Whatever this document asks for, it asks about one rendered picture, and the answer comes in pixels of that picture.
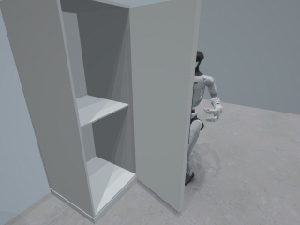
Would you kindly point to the humanoid robot head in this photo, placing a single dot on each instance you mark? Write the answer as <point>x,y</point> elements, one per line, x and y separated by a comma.
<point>199,58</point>

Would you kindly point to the fridge door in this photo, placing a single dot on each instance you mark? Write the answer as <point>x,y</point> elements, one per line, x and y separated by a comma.
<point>163,42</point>

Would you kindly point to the robot left forearm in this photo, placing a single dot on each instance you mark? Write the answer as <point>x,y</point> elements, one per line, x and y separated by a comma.
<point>217,104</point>

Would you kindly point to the left robot hand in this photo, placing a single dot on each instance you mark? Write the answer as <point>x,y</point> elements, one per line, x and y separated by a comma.
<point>216,112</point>

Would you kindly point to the left robot upper arm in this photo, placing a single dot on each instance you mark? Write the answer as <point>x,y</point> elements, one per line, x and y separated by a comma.
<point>211,86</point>

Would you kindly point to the left robot foot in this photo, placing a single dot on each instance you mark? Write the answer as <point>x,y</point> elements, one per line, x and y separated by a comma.
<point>188,178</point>

